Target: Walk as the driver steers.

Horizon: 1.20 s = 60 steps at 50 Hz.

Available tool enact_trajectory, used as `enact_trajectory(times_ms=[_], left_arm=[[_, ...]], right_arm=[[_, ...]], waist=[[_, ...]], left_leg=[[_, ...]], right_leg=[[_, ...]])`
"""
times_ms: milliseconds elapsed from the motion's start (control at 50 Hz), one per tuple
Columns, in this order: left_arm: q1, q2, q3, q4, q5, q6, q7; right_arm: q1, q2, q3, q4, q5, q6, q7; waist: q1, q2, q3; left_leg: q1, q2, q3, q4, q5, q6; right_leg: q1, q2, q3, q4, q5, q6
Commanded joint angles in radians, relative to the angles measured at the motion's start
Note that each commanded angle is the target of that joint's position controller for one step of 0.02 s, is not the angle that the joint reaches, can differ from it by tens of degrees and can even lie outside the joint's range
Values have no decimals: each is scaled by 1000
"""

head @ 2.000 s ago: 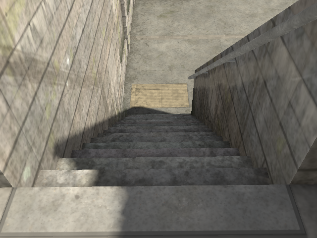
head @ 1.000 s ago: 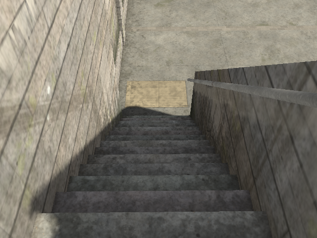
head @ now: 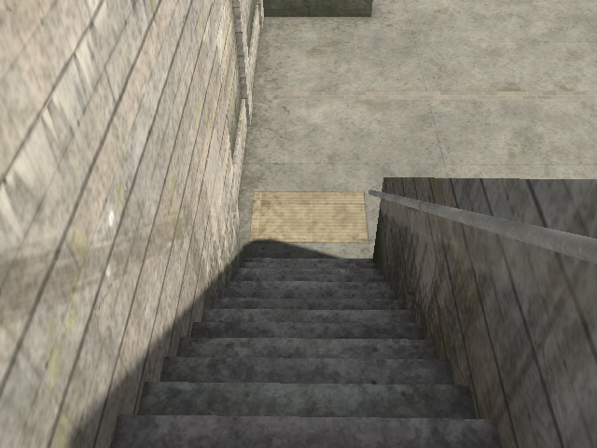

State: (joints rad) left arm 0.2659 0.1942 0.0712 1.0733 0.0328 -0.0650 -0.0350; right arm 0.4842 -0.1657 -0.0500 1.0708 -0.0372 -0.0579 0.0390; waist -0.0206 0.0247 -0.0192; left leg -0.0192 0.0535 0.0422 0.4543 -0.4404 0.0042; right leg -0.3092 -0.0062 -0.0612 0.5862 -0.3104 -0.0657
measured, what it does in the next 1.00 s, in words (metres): goes down: left foot, then right foot 0.21 m lower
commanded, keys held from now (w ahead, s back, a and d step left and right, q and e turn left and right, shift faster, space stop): w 0.88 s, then no key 0.12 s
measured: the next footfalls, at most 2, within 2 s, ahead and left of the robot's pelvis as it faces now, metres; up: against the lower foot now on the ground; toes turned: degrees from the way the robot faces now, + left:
left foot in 0.40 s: +0.12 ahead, +0.10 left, +0.00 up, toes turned +4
right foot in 0.74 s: +0.33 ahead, -0.09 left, -0.21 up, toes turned +0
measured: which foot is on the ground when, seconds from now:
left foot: down 0.00-0.06, up 0.08-0.38, down 0.40-0.74, up 0.76-1.00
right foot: down 0.00-0.40, up 0.42-0.72, down 0.74-1.00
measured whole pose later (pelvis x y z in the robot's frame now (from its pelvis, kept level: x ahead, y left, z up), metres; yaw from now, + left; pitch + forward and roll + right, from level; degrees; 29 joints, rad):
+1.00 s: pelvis +0.34 -0.01 -0.25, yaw +0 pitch +4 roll -3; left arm 0.59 0.11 -0.04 1.10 0.07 -0.15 0.01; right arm 0.28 -0.22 0.04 0.90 -0.11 -0.06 0.10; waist 0.06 0.05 -0.06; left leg -0.96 0.14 -0.05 1.15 0.33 0.03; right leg -0.40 0.12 -0.07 0.85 -0.53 -0.10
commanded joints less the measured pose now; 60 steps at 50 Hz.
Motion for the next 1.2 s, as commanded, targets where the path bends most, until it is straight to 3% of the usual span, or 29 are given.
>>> enact_trajectory(times_ms=[20, 40, 80, 120, 200, 300, 360, 400, 420, 440, 480, 520, 540, 600, 660, 720, 760, 780, 820, 860, 900, 940, 980, 1020, 1100, 1140, 1160, 1180, 1200], left_arm=[[38, 11, 13, -60, 14, -54, 27], [165, 40, 26, -30, 17, -68, 29], [586, 123, 33, 63, 58, -79, 13], [383, 106, 18, 31, 49, -94, 1], [203, -91, -56, -25, 44, -59, 54], [236, 25, -71, -4, 103, -70, 25], [123, 54, -69, -59, 61, -85, 24], [-136, 168, -16, -176, 24, -100, 7], [6, -32, -35, -210, 57, -96, -26], [40, -54, -25, -246, 19, -95, -24], [68, 26, -24, -247, 32, -45, 7], [255, -67, -74, -163, 89, -27, 26], [240, -81, -86, -155, 94, -44, 12], [102, 11, -61, -187, 58, -41, -32], [-26, 45, -59, -269, 61, 20, -29], [349, 142, -28, -129, 57, 16, -9], [515, 298, 30, -97, 65, 23, -17], [442, 321, 41, -101, 49, 7, -35], [269, 129, -11, -98, 44, -7, -49], [257, -106, -89, -59, 90, -46, -9], [199, -80, -95, -69, 31, -75, 29], [224, 12, -102, -44, 63, -94, 29], [449, 18, -100, 34, 25, -118, 71], [431, -27, -125, -22, 14, -97, 102], [284, 45, -126, -75, 24, -55, 34], [358, 7, -125, -54, -5, -37, 46], [337, 61, -115, -23, 35, -26, 25], [389, 34, -101, -9, -10, -5, 27], [414, 71, -99, -3, 1, 12, -13]], right_arm=[[-61, -120, -25, -63, -17, -10, -42], [-83, -150, -33, -71, -25, -17, -53], [-146, -3, -2, -113, -37, -48, -40], [-160, -63, -23, -115, -4, -76, -49], [-137, 29, -1, -105, -46, -30, -44], [11, -11, 7, -79, -57, -37, 1], [46, -78, -20, -120, -73, -24, -38], [453, -125, -59, -31, -73, -32, -62], [473, -173, -30, 16, -76, -56, -54], [393, -183, -15, 4, -61, -76, -22], [83, -45, 21, -70, -27, -100, 11], [-200, 44, 77, -184, -72, -77, -13], [-218, 89, 95, -217, -80, -85, -43], [-15, -67, 89, -184, -39, -113, -77], [151, -162, 77, -109, -26, -82, -32], [43, -175, 69, -99, -25, -18, 40], [215, -47, 70, -60, -35, -34, 84], [126, -78, 76, -165, -31, -41, 73], [54, -93, 93, -203, -38, -31, 28], [13, -14, 114, -202, -53, -5, 1], [-9, -50, 93, -159, -57, 5, 34], [-76, -35, 88, -172, -50, -14, 72], [-167, -96, 77, -201, -88, -7, 65], [-264, -104, 83, -196, -71, -10, 50], [-134, -110, 73, -186, -87, 40, 68], [-242, -91, 75, -212, -60, 30, 58], [-202, -88, 75, -196, -84, 32, 59], [-184, -109, 57, -177, -42, 23, 37], [-89, -165, 29, -152, -17, 8, 31]], waist=[[72, 83, 113], [124, 0, 65], [274, -295, -70], [148, -60, 136], [35, -29, 132], [-32, -74, 83], [-103, -62, 7], [-364, 152, -72], [-194, 329, -112], [-83, 5, 5], [12, -1, 77], [159, -44, 68], [134, -73, 52], [37, 16, 80], [-24, 18, 143], [112, -88, 14], [108, -282, -206], [100, -211, -143], [49, -12, -8], [-6, 16, 97], [17, 13, 103], [-30, -91, 43], [78, -74, 35], [120, -13, 13], [-13, -69, 135], [86, -21, 153], [59, -109, 138], [73, 3, 115], [45, 14, 58]], left_leg=[[-222, 178, -121, -70, 247, 208], [-355, 92, -29, 119, 336, 175], [-809, -145, -60, 880, -246, 70], [-868, -4, -190, 1040, -44, 105], [-660, 92, -112, 735, 198, 72], [-312, 15, 55, 823, 392, 24], [-212, -34, 83, 741, 179, 29], [17, -90, 110, 376, 168, 100], [81, 109, -375, 200, 649, 264], [-28, 247, -568, 179, 888, 358], [-262, 367, -637, 214, 534, 408], [-781, 201, -370, 355, 405, 274], [-911, 30, -136, 431, 169, 166], [-1078, -58, 22, 480, -181, 105], [-682, 139, -328, 501, -215, 235], [-496, 76, -367, 959, -23, 205], [-1000, -176, -164, 1685, -355, 86], [-1250, -153, -126, 1744, -246, 84], [-1423, 9, -206, 1605, -35, 76], [-1249, 135, -198, 1131, 399, 100], [-968, 105, -78, 802, 693, 71], [-595, 49, 7, 904, 754, 16], [-1042, 97, -112, 648, 815, 5], [-824, 71, -61, 215, 1183, 20], [-495, 53, -76, 203, 1008, 27], [-577, 76, -88, -247, 828, 27], [-429, 77, -77, -105, 863, 41], [-372, 64, -25, -407, 742, 53], [-122, 35, 61, -374, 847, 82]], right_leg=[[136, 60, -73, 6, 23, -63], [313, 42, -26, -26, 108, -101], [652, -316, 648, -308, 285, -373], [338, -383, 534, -313, 97, -310], [-42, -206, 190, -317, 176, -201], [-432, -147, 89, -120, 212, -177], [-392, -135, 106, 150, 411, -160], [-500, 6, 69, 967, 346, -161], [-686, 162, 124, 1143, -275, -135], [-784, 167, 270, 1112, -203, -122], [-931, -30, 247, 993, -91, -31], [-448, -51, 149, 736, 260, 28], [-275, -64, 118, 544, 612, 42], [96, 2, -59, 251, 862, 98], [-8, -53, 52, -130, 410, 50], [324, -126, 70, -466, 593, -21], [790, -242, 228, 68, 1058, -277], [736, -322, 436, -36, 697, -351], [461, -415, 558, -163, 22, -342], [61, -230, 365, -133, 86, -225], [-271, -88, 174, -90, 107, -198], [-546, -50, 163, -1, 395, -178], [-33, -140, 300, 151, 395, -158], [-162, -62, 246, 291, 93, -114], [-389, -135, 406, 332, 95, -153], [-87, -128, 458, 397, 143, -141], [-147, -151, 509, 438, 246, -168], [-68, -80, 413, 501, 142, -133], [-155, -55, 363, 625, 302, -131]])
Velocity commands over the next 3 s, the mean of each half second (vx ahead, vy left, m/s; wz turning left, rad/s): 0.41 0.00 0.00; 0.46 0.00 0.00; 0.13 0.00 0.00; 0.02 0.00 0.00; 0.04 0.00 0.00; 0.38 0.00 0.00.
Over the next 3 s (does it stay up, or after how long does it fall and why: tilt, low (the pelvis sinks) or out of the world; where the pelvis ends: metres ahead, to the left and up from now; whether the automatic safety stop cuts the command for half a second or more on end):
stays up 0.74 -0.01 -0.59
